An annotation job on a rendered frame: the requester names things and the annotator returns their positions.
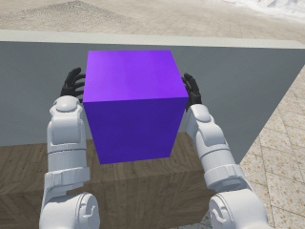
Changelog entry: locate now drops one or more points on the robot right hand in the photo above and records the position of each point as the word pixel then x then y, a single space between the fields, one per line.
pixel 192 90

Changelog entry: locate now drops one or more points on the robot left forearm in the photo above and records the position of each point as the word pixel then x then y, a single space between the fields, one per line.
pixel 66 149

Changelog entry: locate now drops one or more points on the robot right forearm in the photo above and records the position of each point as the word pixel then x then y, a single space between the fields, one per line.
pixel 222 174

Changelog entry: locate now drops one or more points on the right robot upper arm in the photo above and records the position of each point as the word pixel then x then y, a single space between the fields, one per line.
pixel 238 209

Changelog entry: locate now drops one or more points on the left robot upper arm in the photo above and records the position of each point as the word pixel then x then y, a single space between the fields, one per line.
pixel 74 211

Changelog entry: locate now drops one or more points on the pedestal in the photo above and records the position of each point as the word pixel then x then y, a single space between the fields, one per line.
pixel 157 193

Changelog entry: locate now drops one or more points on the carton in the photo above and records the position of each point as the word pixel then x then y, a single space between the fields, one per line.
pixel 134 102

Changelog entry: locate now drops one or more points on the robot left hand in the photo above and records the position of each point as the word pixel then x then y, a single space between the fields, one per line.
pixel 69 87

